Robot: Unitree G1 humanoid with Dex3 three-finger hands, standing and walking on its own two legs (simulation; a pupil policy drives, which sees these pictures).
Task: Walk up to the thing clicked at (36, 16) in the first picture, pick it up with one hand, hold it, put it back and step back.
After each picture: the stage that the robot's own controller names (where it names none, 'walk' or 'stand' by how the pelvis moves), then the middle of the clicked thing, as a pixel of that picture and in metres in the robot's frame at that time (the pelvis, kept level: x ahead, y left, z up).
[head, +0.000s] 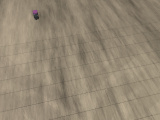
stand; (35, 14) +1.93 +0.63 -0.72
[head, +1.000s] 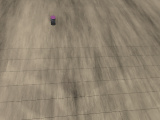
walk; (53, 20) +1.85 +0.30 -0.70
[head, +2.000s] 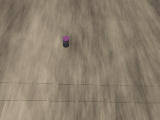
walk; (65, 41) +1.26 +0.15 -0.71
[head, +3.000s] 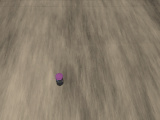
walk; (59, 79) +0.82 +0.16 -0.72
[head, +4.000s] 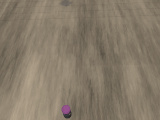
walk; (66, 111) +0.51 +0.19 -0.70
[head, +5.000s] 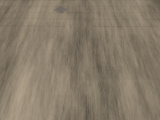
stand; out of the picture +0.37 +0.17 -0.72
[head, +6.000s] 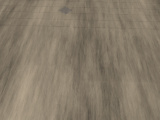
stand; out of the picture +0.38 +0.16 -0.72
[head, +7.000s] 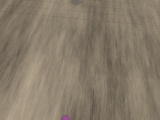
stand; out of the picture +0.41 +0.11 -0.70
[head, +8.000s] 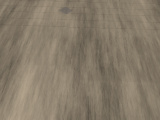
stand; out of the picture +0.39 +0.15 -0.72
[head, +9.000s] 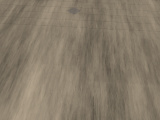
stand; out of the picture +0.39 +0.13 -0.73
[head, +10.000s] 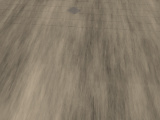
stand; out of the picture +0.39 +0.13 -0.73
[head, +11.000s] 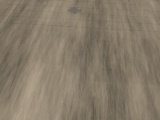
go down; out of the picture +0.39 +0.13 -0.73
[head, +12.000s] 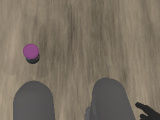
go down; (31, 54) +0.47 +0.17 -0.34
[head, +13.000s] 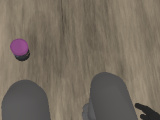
close in; (20, 50) +0.47 +0.19 -0.29
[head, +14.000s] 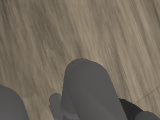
close in; out of the picture +0.46 +0.24 -0.23
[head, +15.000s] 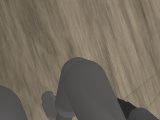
close; out of the picture +0.45 +0.25 -0.23
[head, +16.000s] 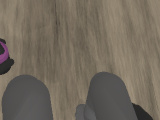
lift; out of the picture +0.38 +0.25 -0.13
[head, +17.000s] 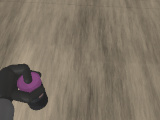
hold; (34, 91) +0.32 +0.16 +0.01
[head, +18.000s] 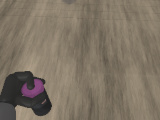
hold; (37, 98) +0.30 +0.16 -0.01
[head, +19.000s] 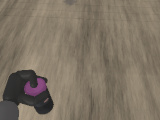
hold; (40, 96) +0.31 +0.16 -0.01
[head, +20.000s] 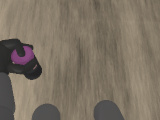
crouch; (28, 63) +0.41 +0.17 -0.08
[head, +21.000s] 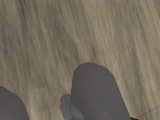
lower; out of the picture +0.46 +0.26 -0.20
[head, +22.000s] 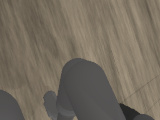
lower; out of the picture +0.44 +0.28 -0.24
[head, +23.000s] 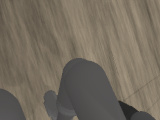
lower; out of the picture +0.44 +0.27 -0.24
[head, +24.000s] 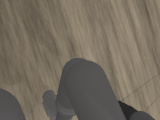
lower; out of the picture +0.45 +0.27 -0.24
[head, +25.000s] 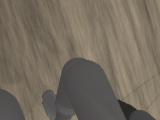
lower; out of the picture +0.45 +0.27 -0.24
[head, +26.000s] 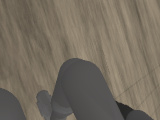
withdraw; out of the picture +0.44 +0.26 -0.25
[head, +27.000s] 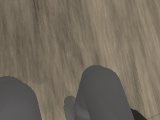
stand; out of the picture +0.44 +0.23 -0.26
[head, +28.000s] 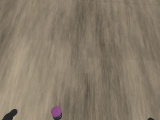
stand; (56, 113) +0.40 +0.14 -0.62
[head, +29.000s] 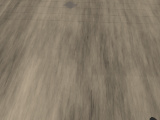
stand; out of the picture +0.40 +0.15 -0.66
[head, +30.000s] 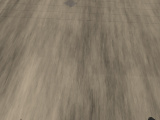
stand; out of the picture +0.39 +0.14 -0.66
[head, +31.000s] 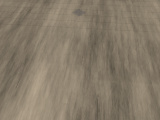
stand; out of the picture +0.42 +0.13 -0.72
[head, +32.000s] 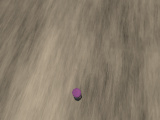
walk; (77, 94) +0.50 +0.12 -0.70
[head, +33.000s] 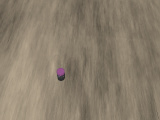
walk; (60, 74) +0.72 +0.14 -0.71
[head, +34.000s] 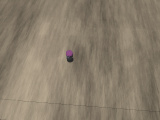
stand; (69, 56) +1.03 +0.18 -0.70
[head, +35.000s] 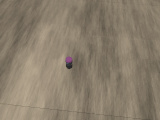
stand; (69, 62) +1.02 +0.14 -0.72
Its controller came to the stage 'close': yes
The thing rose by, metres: 0.70
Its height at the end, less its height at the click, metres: +0.00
